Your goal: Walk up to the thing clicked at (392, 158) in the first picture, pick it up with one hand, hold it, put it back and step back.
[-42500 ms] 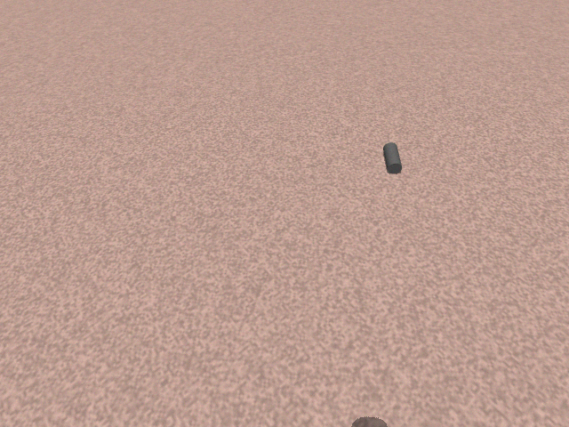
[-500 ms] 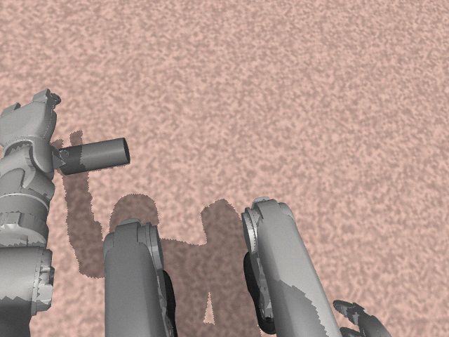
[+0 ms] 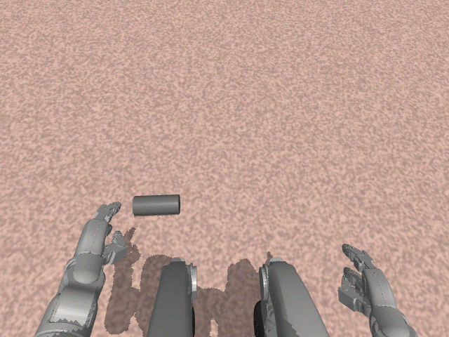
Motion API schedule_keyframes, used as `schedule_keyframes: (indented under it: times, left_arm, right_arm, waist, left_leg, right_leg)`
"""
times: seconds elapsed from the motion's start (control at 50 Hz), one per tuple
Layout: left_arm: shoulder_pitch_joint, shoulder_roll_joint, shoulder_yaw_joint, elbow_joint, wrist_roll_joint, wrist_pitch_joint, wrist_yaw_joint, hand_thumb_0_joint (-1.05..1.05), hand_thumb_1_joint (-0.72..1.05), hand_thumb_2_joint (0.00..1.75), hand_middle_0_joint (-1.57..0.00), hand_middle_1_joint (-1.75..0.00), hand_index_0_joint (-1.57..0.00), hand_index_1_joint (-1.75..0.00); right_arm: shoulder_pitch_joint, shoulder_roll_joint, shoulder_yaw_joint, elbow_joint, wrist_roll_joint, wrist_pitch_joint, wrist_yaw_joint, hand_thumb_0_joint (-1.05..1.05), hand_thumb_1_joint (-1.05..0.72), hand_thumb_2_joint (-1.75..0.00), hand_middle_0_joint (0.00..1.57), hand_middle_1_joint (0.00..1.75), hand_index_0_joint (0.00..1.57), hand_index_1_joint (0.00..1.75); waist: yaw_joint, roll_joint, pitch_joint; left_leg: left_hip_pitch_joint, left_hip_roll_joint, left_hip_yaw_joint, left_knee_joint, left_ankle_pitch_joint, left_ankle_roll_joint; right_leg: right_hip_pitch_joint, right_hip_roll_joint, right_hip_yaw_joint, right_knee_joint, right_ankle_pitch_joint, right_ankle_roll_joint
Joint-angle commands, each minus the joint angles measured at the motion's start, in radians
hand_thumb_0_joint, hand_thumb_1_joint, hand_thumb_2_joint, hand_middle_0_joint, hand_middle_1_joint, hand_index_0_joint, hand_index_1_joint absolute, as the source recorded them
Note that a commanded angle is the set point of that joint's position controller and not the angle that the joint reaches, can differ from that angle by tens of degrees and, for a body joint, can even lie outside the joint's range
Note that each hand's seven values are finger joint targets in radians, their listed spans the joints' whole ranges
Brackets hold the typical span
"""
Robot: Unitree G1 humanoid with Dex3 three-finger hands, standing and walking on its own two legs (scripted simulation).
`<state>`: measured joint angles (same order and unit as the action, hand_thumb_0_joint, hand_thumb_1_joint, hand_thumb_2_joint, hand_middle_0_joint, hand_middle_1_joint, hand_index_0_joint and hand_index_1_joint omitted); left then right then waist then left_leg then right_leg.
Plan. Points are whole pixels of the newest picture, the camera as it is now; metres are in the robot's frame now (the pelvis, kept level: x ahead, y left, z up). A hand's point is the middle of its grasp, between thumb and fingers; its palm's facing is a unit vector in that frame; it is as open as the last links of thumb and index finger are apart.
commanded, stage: home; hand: left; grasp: from above
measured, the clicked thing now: (157, 204) +0.53 +0.24 -0.54
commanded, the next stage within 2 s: none
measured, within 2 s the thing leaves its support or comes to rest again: neither
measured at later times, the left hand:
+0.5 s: hand (83, 265) +0.23 +0.19 +0.09, palm faces +0.10 -0.97 -0.21, open 7.4 cm
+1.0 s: hand (85, 280) +0.21 +0.18 +0.09, palm faces +0.09 -0.98 -0.20, open 7.4 cm
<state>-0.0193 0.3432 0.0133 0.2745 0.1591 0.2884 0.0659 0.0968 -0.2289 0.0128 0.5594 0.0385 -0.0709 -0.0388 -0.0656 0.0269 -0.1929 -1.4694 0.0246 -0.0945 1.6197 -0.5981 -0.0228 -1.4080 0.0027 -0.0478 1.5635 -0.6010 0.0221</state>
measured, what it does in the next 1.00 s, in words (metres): rises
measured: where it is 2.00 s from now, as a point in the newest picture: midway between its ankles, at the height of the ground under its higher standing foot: outside the picture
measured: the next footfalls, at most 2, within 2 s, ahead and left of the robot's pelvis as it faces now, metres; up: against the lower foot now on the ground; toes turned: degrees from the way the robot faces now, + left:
none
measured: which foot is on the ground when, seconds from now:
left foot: down 0.00-1.00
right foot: down 0.00-1.00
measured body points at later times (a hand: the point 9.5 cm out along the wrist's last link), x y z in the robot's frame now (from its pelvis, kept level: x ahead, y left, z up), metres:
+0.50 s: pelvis +0.07 +0.01 +0.13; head +0.09 +0.01 +0.58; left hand +0.22 +0.24 +0.11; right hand +0.22 -0.24 +0.07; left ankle +0.07 +0.13 -0.54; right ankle +0.07 -0.14 -0.54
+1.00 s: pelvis +0.06 +0.00 +0.14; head +0.08 +0.00 +0.59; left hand +0.20 +0.24 +0.11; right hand +0.23 -0.24 +0.08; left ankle +0.07 +0.13 -0.54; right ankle +0.07 -0.14 -0.54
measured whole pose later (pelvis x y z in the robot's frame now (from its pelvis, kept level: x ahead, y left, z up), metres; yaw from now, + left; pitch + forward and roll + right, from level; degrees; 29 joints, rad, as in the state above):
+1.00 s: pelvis +0.06 +0.00 +0.14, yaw +3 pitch +10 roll -3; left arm 0.51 0.22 0.03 -0.14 -0.05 0.46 0.02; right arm 0.29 -0.22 0.04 0.52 0.01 -0.23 -0.18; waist -0.04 0.05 -0.16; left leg -0.71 0.03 -0.07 1.01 -0.48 -0.02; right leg -0.64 -0.01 -0.05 0.95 -0.48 0.02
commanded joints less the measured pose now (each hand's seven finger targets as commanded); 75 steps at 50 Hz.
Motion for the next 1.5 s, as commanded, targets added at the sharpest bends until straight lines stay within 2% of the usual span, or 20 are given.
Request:
schedule_keyframes:
  times: [0.0, 0.14, 0.18, 0.24, 0.32, 0.34, 0.46, 0.6, 0.64, 0.66, 0.68, 0.74, 0.82, 1.0, 1.04, 1.06, 1.12, 1.22, 1.38, 1.48]
  left_arm:
    - [-0.044, 0.118, 0.084, -0.251, -0.08, -0.003, 0.036, 0.0, 0.9, 0.9, -0.2, -0.3, -0.2, -0.3]
    - [0.158, 0.041, 0.105, -0.374, -0.183, 0.077, 0.032, 0.0, 0.9, 0.9, -0.2, -0.3, -0.2, -0.3]
    - [0.23, 0.019, 0.103, -0.398, -0.206, 0.096, 0.027, 0.0, 0.9, 0.9, -0.2, -0.3, -0.2, -0.3]
    - [0.306, -0.003, 0.094, -0.467, -0.22, 0.114, 0.02, 0.0, 0.9, 0.9, -0.2, -0.3, -0.2, -0.3]
    - [0.427, -0.021, 0.094, -0.538, -0.231, 0.132, 0.013, 0.0, 0.9, 0.9, -0.2, -0.3, -0.2, -0.3]
    - [0.456, -0.016, 0.098, -0.575, -0.23, 0.133, 0.011, 0.0, 0.9, 0.9, -0.2, -0.3, -0.2, -0.3]
    - [0.538, -0.038, 0.074, -0.61, -0.221, 0.138, -0.015, 0.0, 0.9, 0.9, -0.2, -0.3, -0.2, -0.3]
    - [0.497, -0.031, 0.069, -0.591, -0.211, 0.134, -0.042, 0.0, 0.9, 0.9, -0.2, -0.3, -0.2, -0.3]
    - [0.485, -0.016, 0.083, -0.603, -0.206, 0.129, -0.043, 0.0, 0.9, 0.9, -0.2, -0.3, -0.2, -0.3]
    - [0.483, -0.021, 0.078, -0.6, -0.205, 0.127, -0.045, 0.0, 0.9, 0.9, -0.2, -0.3, -0.2, -0.3]
    - [0.482, -0.018, 0.082, -0.608, -0.204, 0.127, -0.045, 0.0, 0.9, 0.9, -0.2, -0.3, -0.2, -0.3]
    - [0.491, -0.016, 0.081, -0.612, -0.201, 0.122, -0.045, 0.0, 0.9, 0.9, -0.2, -0.3, -0.2, -0.3]
    - [0.478, -0.015, 0.078, -0.618, -0.201, 0.12, -0.039, 0.0, 0.9, 0.9, -0.2, -0.3, -0.2, -0.3]
    - [0.495, -0.016, 0.076, -0.61, -0.205, 0.119, -0.036, 0.0, 0.9, 0.9, -0.2, -0.3, -0.2, -0.3]
    - [0.501, -0.016, 0.081, -0.597, -0.207, 0.118, -0.035, 0.0, 0.9, 0.9, -0.2, -0.3, -0.2, -0.3]
    - [0.497, -0.022, 0.073, -0.598, -0.208, 0.118, -0.038, 0.0, 0.9, 0.9, -0.2, -0.3, -0.2, -0.3]
    - [0.497, -0.018, 0.075, -0.588, -0.207, 0.118, -0.038, 0.0, 0.9, 0.9, -0.2, -0.3, -0.2, -0.3]
    - [0.506, -0.02, 0.076, -0.588, -0.207, 0.12, -0.041, 0.0, 0.9, 0.9, -0.2, -0.3, -0.2, -0.3]
    - [0.491, -0.011, 0.078, -0.617, -0.204, 0.114, -0.04, 0.0, 0.9, 0.9, -0.2, -0.3, -0.2, -0.3]
    - [0.491, -0.015, 0.078, -0.592, -0.211, 0.112, -0.042, 0.0, 0.9, 0.9, -0.2, -0.3, -0.2, -0.3]
  right_arm:
    - [0.046, -0.146, -0.047, -0.114, 0.003, -0.066, -0.038, 0.0, -0.9, -0.9, 0.2, 0.3, 0.2, 0.3]
    - [0.092, -0.119, -0.022, -0.14, 0.007, -0.098, -0.094, 0.0, -0.9, -0.9, 0.2, 0.3, 0.2, 0.3]
    - [0.109, -0.111, -0.014, -0.145, 0.005, -0.109, -0.108, 0.0, -0.9, -0.9, 0.2, 0.3, 0.2, 0.3]
    - [0.133, -0.105, -0.015, -0.16, 0.0, -0.123, -0.127, 0.0, -0.9, -0.9, 0.2, 0.3, 0.2, 0.3]
    - [0.154, -0.093, -0.014, -0.184, -0.005, -0.141, -0.143, 0.0, -0.9, -0.9, 0.2, 0.3, 0.2, 0.3]
    - [0.155, -0.093, -0.017, -0.196, -0.007, -0.145, -0.147, 0.0, -0.9, -0.9, 0.2, 0.3, 0.2, 0.3]
    - [0.159, -0.097, -0.026, -0.207, -0.019, -0.17, -0.156, 0.0, -0.9, -0.9, 0.2, 0.3, 0.2, 0.3]
    - [0.143, -0.111, -0.03, -0.211, -0.028, -0.2, -0.157, 0.0, -0.9, -0.9, 0.2, 0.3, 0.2, 0.3]
    - [0.134, -0.111, -0.031, -0.21, -0.031, -0.208, -0.155, 0.0, -0.9, -0.9, 0.2, 0.3, 0.2, 0.3]
    - [0.136, -0.112, -0.031, -0.207, -0.034, -0.212, -0.154, 0.0, -0.9, -0.9, 0.2, 0.3, 0.2, 0.3]
    - [0.131, -0.114, -0.031, -0.208, -0.031, -0.214, -0.152, 0.0, -0.9, -0.9, 0.2, 0.3, 0.2, 0.3]
    - [0.126, -0.115, -0.031, -0.204, -0.033, -0.217, -0.149, 0.0, -0.9, -0.9, 0.2, 0.3, 0.2, 0.3]
    - [0.123, -0.114, -0.027, -0.204, -0.032, -0.219, -0.148, 0.0, -0.9, -0.9, 0.2, 0.3, 0.2, 0.3]
    - [0.125, -0.113, -0.027, -0.196, -0.032, -0.219, -0.155, 0.0, -0.9, -0.9, 0.2, 0.3, 0.2, 0.3]
    - [0.119, -0.113, -0.027, -0.198, -0.032, -0.22, -0.155, 0.0, -0.9, -0.9, 0.2, 0.3, 0.2, 0.3]
    - [0.128, -0.113, -0.028, -0.192, -0.033, -0.222, -0.155, 0.0, -0.9, -0.9, 0.2, 0.3, 0.2, 0.3]
    - [0.117, -0.117, -0.028, -0.198, -0.03, -0.221, -0.154, 0.0, -0.9, -0.9, 0.2, 0.3, 0.2, 0.3]
    - [0.119, -0.113, -0.029, -0.192, -0.031, -0.222, -0.153, 0.0, -0.9, -0.9, 0.2, 0.3, 0.2, 0.3]
    - [0.13, -0.114, -0.033, -0.188, -0.032, -0.223, -0.155, 0.0, -0.9, -0.9, 0.2, 0.3, 0.2, 0.3]
    - [0.124, -0.113, -0.031, -0.184, -0.033, -0.222, -0.155, 0.0, -0.9, -0.9, 0.2, 0.3, 0.2, 0.3]
  waist:
    - [-0.027, 0.091, -0.32]
    - [-0.011, 0.081, -0.284]
    - [-0.01, 0.069, -0.244]
    - [-0.011, 0.083, -0.228]
    - [0.003, 0.061, -0.173]
    - [0.013, 0.071, -0.172]
    - [0.006, 0.032, -0.084]
    - [-0.001, -0.008, -0.002]
    - [0.011, 0.004, -0.006]
    - [0.005, 0.008, -0.02]
    - [0.019, 0.014, -0.012]
    - [0.026, 0.043, -0.029]
    - [0.022, 0.04, -0.024]
    - [0.02, 0.017, -0.064]
    - [0.028, -0.001, -0.031]
    - [0.022, 0.018, -0.057]
    - [0.025, -0.002, -0.018]
    - [0.032, 0.017, -0.024]
    - [0.023, 0.037, -0.068]
    - [0.023, 0.001, -0.036]
  left_leg:
    - [0.441, -0.01, -0.009, -0.378, -0.003, 0.04]
    - [0.636, -0.011, 0.009, -0.524, 0.201, 0.033]
    - [0.673, -0.011, 0.007, -0.571, 0.235, 0.031]
    - [0.753, -0.013, 0.022, -0.619, 0.33, 0.027]
    - [0.812, -0.017, 0.027, -0.682, 0.391, 0.027]
    - [0.832, -0.019, 0.033, -0.692, 0.399, 0.029]
    - [0.877, -0.014, 0.032, -0.748, 0.408, 0.03]
    - [0.861, -0.025, 0.051, -0.767, 0.312, 0.039]
    - [0.859, -0.026, 0.052, -0.77, 0.301, 0.037]
    - [0.865, -0.027, 0.05, -0.769, 0.296, 0.037]
    - [0.866, -0.027, 0.052, -0.778, 0.286, 0.035]
    - [0.878, -0.025, 0.045, -0.785, 0.289, 0.03]
    - [0.868, -0.028, 0.049, -0.783, 0.268, 0.034]
    - [0.883, -0.025, 0.054, -0.759, 0.33, 0.035]
    - [0.862, -0.026, 0.057, -0.763, 0.302, 0.036]
    - [0.879, -0.025, 0.054, -0.764, 0.311, 0.035]
    - [0.857, -0.024, 0.05, -0.78, 0.265, 0.035]
    - [0.856, -0.022, 0.047, -0.787, 0.253, 0.032]
    - [0.888, -0.019, 0.047, -0.765, 0.347, 0.03]
    - [0.873, -0.022, 0.056, -0.756, 0.328, 0.036]
  right_leg:
    - [0.298, 0.021, 0.019, -0.34, 0.061, -0.039]
    - [0.515, 0.024, 0.008, -0.497, 0.223, -0.038]
    - [0.578, 0.024, 0.003, -0.545, 0.256, -0.034]
    - [0.653, 0.025, -0.003, -0.598, 0.331, -0.034]
    - [0.741, 0.027, -0.013, -0.673, 0.381, -0.032]
    - [0.759, 0.028, -0.013, -0.689, 0.391, -0.031]
    - [0.782, 0.034, -0.032, -0.737, 0.386, -0.028]
    - [0.769, 0.023, -0.025, -0.778, 0.308, -0.016]
    - [0.775, 0.02, -0.025, -0.781, 0.298, -0.015]
    - [0.778, 0.02, -0.025, -0.778, 0.293, -0.015]
    - [0.782, 0.019, -0.026, -0.777, 0.282, -0.017]
    - [0.789, 0.023, -0.027, -0.767, 0.282, -0.02]
    - [0.792, 0.019, -0.023, -0.775, 0.272, -0.019]
    - [0.804, 0.019, -0.018, -0.769, 0.326, -0.017]
    - [0.804, 0.019, -0.02, -0.778, 0.299, -0.015]
    - [0.802, 0.02, -0.019, -0.769, 0.307, -0.018]
    - [0.79, 0.022, -0.024, -0.78, 0.262, -0.018]
    - [0.789, 0.023, -0.025, -0.774, 0.248, -0.02]
    - [0.805, 0.023, -0.022, -0.754, 0.331, -0.021]
    - [0.803, 0.02, -0.019, -0.774, 0.323, -0.013]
